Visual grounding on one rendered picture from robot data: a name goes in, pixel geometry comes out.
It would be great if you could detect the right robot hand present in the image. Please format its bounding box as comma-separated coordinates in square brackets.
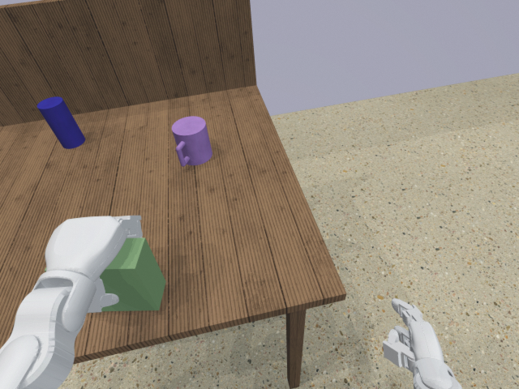
[383, 298, 444, 373]

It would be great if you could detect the robot right forearm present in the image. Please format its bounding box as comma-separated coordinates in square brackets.
[413, 358, 462, 389]

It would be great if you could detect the sponge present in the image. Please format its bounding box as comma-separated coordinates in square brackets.
[45, 237, 166, 311]

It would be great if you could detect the table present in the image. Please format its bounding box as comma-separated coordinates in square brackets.
[0, 0, 346, 389]

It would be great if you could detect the robot left forearm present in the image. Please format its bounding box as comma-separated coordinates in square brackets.
[0, 270, 97, 389]

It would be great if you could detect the left robot hand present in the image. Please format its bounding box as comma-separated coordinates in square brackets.
[45, 216, 143, 313]

